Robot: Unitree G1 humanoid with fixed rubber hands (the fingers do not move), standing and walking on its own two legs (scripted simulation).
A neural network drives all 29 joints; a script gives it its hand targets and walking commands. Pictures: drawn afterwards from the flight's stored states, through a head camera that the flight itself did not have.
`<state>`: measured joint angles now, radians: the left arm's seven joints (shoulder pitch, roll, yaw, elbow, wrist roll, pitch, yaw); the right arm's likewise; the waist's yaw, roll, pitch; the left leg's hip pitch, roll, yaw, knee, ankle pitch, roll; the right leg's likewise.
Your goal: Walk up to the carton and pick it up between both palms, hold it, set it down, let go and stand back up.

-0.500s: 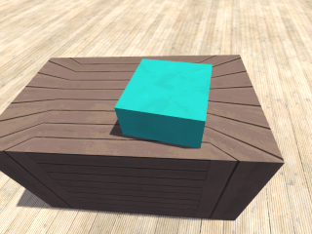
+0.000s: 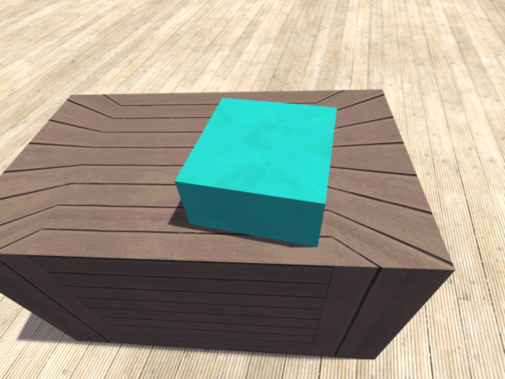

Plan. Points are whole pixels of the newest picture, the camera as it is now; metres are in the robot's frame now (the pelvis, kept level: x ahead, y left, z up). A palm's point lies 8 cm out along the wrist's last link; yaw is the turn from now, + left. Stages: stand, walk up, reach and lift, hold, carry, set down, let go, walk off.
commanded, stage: stand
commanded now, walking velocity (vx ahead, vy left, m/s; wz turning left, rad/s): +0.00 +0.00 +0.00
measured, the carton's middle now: (264, 164) +0.58 +0.02 -0.03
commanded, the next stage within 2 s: none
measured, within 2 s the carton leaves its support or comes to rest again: neither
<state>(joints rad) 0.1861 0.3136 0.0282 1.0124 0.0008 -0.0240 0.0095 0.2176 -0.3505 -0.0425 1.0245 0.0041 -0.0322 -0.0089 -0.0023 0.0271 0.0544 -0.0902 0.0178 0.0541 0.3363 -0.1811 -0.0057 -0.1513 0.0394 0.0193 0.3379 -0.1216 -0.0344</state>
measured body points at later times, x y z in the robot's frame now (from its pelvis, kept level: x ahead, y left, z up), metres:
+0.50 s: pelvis +0.02 -0.01 +0.00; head +0.02 -0.02 +0.45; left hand +0.09 +0.29 -0.12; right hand +0.08 -0.31 -0.14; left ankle +0.00 +0.12 -0.75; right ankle +0.04 -0.10 -0.75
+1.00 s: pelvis +0.03 -0.01 +0.00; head +0.04 -0.02 +0.45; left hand +0.10 +0.28 -0.12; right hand +0.08 -0.31 -0.14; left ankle +0.00 +0.12 -0.75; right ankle +0.04 -0.10 -0.75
